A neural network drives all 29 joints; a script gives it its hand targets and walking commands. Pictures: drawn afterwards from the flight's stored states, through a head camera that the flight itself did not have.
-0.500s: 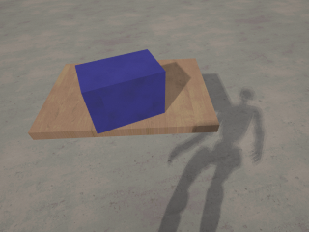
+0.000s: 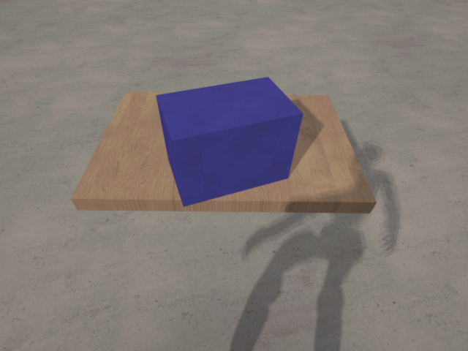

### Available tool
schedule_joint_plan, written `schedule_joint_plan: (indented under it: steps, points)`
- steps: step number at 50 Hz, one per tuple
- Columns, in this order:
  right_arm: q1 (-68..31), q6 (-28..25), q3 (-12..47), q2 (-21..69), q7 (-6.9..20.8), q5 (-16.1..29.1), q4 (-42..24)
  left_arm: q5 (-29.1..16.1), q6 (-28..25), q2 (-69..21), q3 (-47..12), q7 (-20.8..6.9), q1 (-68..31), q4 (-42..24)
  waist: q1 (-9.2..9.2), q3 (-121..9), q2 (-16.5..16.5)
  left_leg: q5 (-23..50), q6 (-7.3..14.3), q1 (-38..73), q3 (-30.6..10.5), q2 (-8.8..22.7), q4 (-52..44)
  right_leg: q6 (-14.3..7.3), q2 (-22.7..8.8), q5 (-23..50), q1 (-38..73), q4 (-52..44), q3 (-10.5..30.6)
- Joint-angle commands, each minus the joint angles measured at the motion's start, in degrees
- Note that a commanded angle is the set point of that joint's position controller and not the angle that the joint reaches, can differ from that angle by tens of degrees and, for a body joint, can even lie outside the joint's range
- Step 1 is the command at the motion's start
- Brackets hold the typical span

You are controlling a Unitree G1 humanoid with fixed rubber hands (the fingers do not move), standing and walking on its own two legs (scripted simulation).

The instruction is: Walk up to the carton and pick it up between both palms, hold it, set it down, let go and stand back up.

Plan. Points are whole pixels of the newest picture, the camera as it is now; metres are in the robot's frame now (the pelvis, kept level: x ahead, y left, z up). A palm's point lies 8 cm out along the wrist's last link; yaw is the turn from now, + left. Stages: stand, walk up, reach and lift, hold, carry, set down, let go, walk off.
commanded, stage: walk up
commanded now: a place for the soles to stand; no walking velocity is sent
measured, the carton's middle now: (227, 140) +0.65 +0.02 -0.01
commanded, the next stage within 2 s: none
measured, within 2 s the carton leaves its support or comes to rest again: neither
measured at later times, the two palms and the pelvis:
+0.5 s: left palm out of the picture +0.12 +0.41 -0.08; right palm out of the picture +0.11 -0.25 -0.05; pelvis +0.09 +0.07 +0.03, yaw -2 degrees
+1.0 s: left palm (59, 287) +0.27 +0.33 -0.06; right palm (381, 291) +0.28 -0.29 -0.10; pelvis +0.24 +0.01 +0.02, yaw -1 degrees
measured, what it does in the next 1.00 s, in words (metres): walks ahead: right foot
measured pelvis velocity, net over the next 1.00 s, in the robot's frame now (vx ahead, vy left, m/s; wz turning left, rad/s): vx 0.24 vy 0.01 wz -0.01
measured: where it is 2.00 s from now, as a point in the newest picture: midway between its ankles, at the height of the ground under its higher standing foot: outside the picture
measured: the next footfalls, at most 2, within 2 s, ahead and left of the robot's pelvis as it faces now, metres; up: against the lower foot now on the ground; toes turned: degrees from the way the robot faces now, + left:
right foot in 0.82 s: +0.30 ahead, -0.11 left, +0.00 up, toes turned +0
left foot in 1.24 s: +0.38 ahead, +0.18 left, +0.00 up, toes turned -1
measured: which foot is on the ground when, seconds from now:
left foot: down 0.00-0.84, up 0.86-1.00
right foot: up 0.00-0.80, down 0.82-1.00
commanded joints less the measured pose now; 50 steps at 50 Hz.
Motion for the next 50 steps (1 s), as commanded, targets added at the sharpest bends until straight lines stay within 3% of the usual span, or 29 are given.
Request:
schedule_joint_plan:
  steps: [1,2,3,4,5,6,8,9,13,14,15,20,23,26,28,29,35,37,38,39,40,41,42,43,44,45,46,47,50]
  points:
    - [1.9,-0.7,-7.7,-20.5,-2.8,-2.0,-4.0,-1.4,1.8,11.7,3.1,0.5,0.0,-3.1,-1.81,5.2,8.6,-49.8,-2.2,5.0,-37.2,19.2,-40.2,-2.3,5.9,-0.6,-26.1,32.6,4.5]
    - [-1.1,-0.8,-7.0,-18.5,-2.6,-2.2,-4.6,-1.6,2.0,12.3,3.8,-0.2,-0.3,-1.9,0.13,11.6,7.6,-48.3,-1.9,-1.4,-33.0,16.8,-41.0,-1.6,5.0,2.3,-22.5,31.6,2.6]
    - [-2.3,-1.0,-6.2,-15.3,-2.6,-2.3,-5.6,-1.5,2.1,12.5,4.3,-0.8,1.3,-1.6,2.21,14.7,4.7,-41.8,-2.2,-3.7,-26.6,13.5,-40.4,-0.8,4.1,5.0,-19.1,29.0,1.8]
    - [-1.2,-1.3,-5.8,-13.4,-2.7,-1.9,-5.8,-1.5,2.2,12.0,4.6,-1.2,3.5,-0.7,2.62,14.2,4.0,-32.7,-4.9,-2.1,-20.8,10.0,-38.8,-0.1,4.4,8.4,-16.1,26.4,1.8]
    - [0.8,-1.7,-5.5,-12.7,-2.8,-1.5,-6.2,-1.5,2.1,11.4,5.0,-1.4,5.7,-0.1,2.68,12.2,5.3,-27.1,-5.1,1.3,-17.1,8.8,-37.3,0.4,4.4,10.6,-15.3,24.8,1.4]
    - [2.2,-1.9,-5.4,-11.6,-2.8,-1.2,-6.2,-1.3,2.1,11.3,5.1,-1.6,6.1,0.2,2.33,10.5,3.6,-22.5,-5.3,4.8,-14.7,7.9,-36.2,0.9,4.6,11.5,-14.5,23.9,1.3]
    - [5.7,-2.1,-5.1,-10.0,-2.9,-0.8,-5.7,-0.9,2.0,10.0,4.5,-1.8,5.7,-0.4,1.08,6.8,2.5,-15.1,-5.5,13.4,-12.2,7.8,-34.1,1.4,4.7,12.9,-16.1,21.7,1.3]
    - [6.6,-1.9,-5.4,-10.7,-2.9,-0.9,-5.3,-0.7,1.8,9.6,4.3,-1.9,4.6,-0.9,0.46,5.4,3.7,-12.4,-5.9,16.3,-11.0,7.6,-33.5,1.9,4.8,12.8,-16.1,19.5,0.7]
    - [7.6,-1.2,-6.0,-11.9,-3.2,-0.7,-5.3,-0.6,2.0,8.9,3.5,-1.7,3.3,-1.5,-0.87,1.8,5.5,-6.1,-6.3,26.1,-9.5,7.9,-32.1,2.5,5.5,11.8,-18.0,14.7,-0.6]
    - [6.1,-0.9,-6.3,-11.7,-3.2,-0.6,-5.6,-0.5,2.3,9.0,3.5,-1.7,4.2,-1.3,-0.44,1.2,5.9,-7.8,-7.8,26.6,-9.4,7.9,-33.7,2.8,5.8,11.6,-16.3,12.7,-0.9]
    - [6.1,-0.8,-6.2,-11.9,-3.1,-0.5,-5.8,-0.6,2.3,9.0,3.4,-1.7,3.4,-1.5,-0.73,2.7,6.4,-9.0,-6.5,24.8,-10.0,8.7,-33.9,2.9,5.2,11.1,-16.3,11.0,-1.2]
    - [8.0,-0.9,-5.6,-10.8,-3.2,-0.3,-5.7,-0.1,1.9,9.3,3.1,-1.2,0.4,-1.3,-1.50,5.8,1.9,-2.6,-4.5,24.6,-10.2,11.6,-33.0,2.4,3.9,10.9,-18.7,8.3,0.3]
    - [8.3,-0.9,-5.5,-10.5,-3.0,-0.7,-5.3,-0.1,1.8,8.8,2.7,-1.3,-1.3,-1.7,-2.12,6.9,2.2,-3.1,-3.3,25.0,-9.0,10.6,-33.0,2.0,4.0,10.8,-19.2,7.3,-0.7]
    - [8.9,-0.6,-5.3,-10.2,-3.1,-0.8,-5.3,-0.4,1.9,8.7,2.5,-1.2,-1.7,-2.4,-2.46,8.0,2.8,3.2,-5.1,26.0,-7.2,9.4,-31.9,1.6,5.0,11.0,-19.4,6.2,-1.9]
    - [8.9,-0.4,-5.4,-10.4,-3.1,-1.2,-5.1,-0.4,1.8,8.2,2.3,-1.1,-2.4,-3.0,-2.54,8.4,4.6,6.4,-4.3,26.2,-6.6,8.6,-31.1,1.5,5.2,10.0,-18.8,4.6,-3.7]
    - [9.3,-0.3,-5.4,-10.2,-3.1,-1.3,-5.2,-0.5,1.7,8.2,2.3,-1.0,-3.5,-3.6,-2.95,8.5,3.5,9.3,-3.7,26.8,-6.7,8.9,-30.3,1.6,4.9,9.4,-18.8,3.8,-3.9]
    - [8.1,0.5,-5.2,-9.9,-2.9,-1.8,-6.8,-0.4,0.4,6.2,1.7,-0.1,-6.4,-6.7,-3.67,5.7,4.8,30.9,-0.2,28.2,-1.3,6.6,-20.8,0.8,6.8,9.6,-11.5,-7.3,-12.1]
    - [6.5,0.6,-5.3,-9.9,-2.9,-1.7,-8.1,-0.5,-0.1,6.2,2.3,0.7,-0.9,-5.6,-1.47,2.2,4.8,35.0,0.7,25.5,0.2,6.0,-13.3,0.5,8.8,13.6,-2.1,-9.9,-14.0]
    - [5.3,0.6,-5.2,-9.6,-2.9,-1.5,-8.9,-0.6,-0.4,6.4,2.9,1.3,4.8,-4.1,1.13,-1.2,2.5,34.8,1.2,22.1,1.7,4.5,-6.7,0.0,9.5,19.4,6.5,-12.8,-14.7]
    - [4.2,0.6,-4.6,-8.2,-2.8,-1.3,-9.8,-0.8,-0.8,8.1,4.1,1.7,12.7,-2.5,4.77,-4.9,-1.1,30.3,0.4,16.9,3.1,2.8,2.0,-1.5,8.2,23.8,16.2,-15.1,-12.6]
    - [5.2,0.9,-4.2,-7.4,-2.8,-1.4,-10.7,-0.9,-0.9,11.1,5.7,2.2,20.3,-1.4,8.01,-9.5,-4.6,19.6,0.1,7.9,2.0,0.2,12.7,-4.1,4.1,21.9,27.0,-14.0,-3.2]
    - [7.5,1.1,-3.2,-5.0,-2.8,-1.5,-11.2,-0.5,-1.1,13.3,6.7,3.0,23.0,-2.5,8.00,-11.5,-12.7,-14.4,-0.2,-5.4,-0.7,-5.3,22.0,-9.1,-8.8,19.4,34.0,-15.1,17.6]
    - [8.1,1.7,-3.6,-7.7,-2.5,-1.4,-11.4,-0.2,-1.4,14.8,6.6,3.2,18.2,-4.7,4.71,-10.2,-8.5,-18.5,0.0,-9.0,-7.0,-5.0,28.4,-12.9,-16.4,8.8,28.2,-20.6,34.3]
    - [8.0,2.0,-4.4,-11.9,-2.4,-1.6,-10.4,-0.7,-1.4,15.0,6.7,3.3,13.5,-5.8,3.99,-6.6,-4.3,-18.0,1.3,-9.2,-9.4,-2.4,31.5,-15.9,-17.8,-3.6,20.2,-23.6,37.6]
    - [7.1,2.0,-4.4,-11.9,-2.3,-1.8,-9.8,-0.6,-1.7,14.4,6.2,3.1,10.0,-6.7,3.01,-0.8,-2.4,-16.8,2.1,-10.0,-9.4,-0.4,31.7,-15.4,-16.6,-7.7,12.5,-24.9,33.6]
    - [6.7,2.1,-4.2,-10.8,-1.9,-1.7,-9.7,-0.1,-2.0,12.6,5.4,2.5,6.8,-7.1,1.26,4.3,-2.7,-13.2,2.6,-8.5,-9.4,1.1,28.8,-12.3,-13.0,-8.9,4.3,-26.1,26.2]
    - [7.7,2.1,-4.5,-9.7,-1.2,-1.6,-9.4,0.3,-2.3,10.8,4.8,2.2,5.0,-7.9,-0.29,5.9,-3.6,-9.8,2.8,-6.3,-9.6,1.2,25.3,-9.2,-9.0,-8.2,0.4,-26.5,20.8]
    - [8.6,2.3,-4.7,-9.5,-0.7,-1.9,-9.1,0.6,-2.4,10.2,4.7,1.8,5.0,-8.1,-0.98,6.0,-5.9,-7.9,2.6,-5.4,-8.1,1.6,23.2,-8.0,-6.7,-7.3,-1.6,-26.9,17.3]
    - [11.2,2.7,-4.3,-7.3,-0.6,-1.9,-7.5,0.9,-3.0,8.6,4.2,1.3,5.4,-8.5,-0.32,0.7,-9.3,-3.3,0.5,-4.9,-4.9,1.2,17.7,-8.7,-4.3,4.6,1.2,-25.5,10.5]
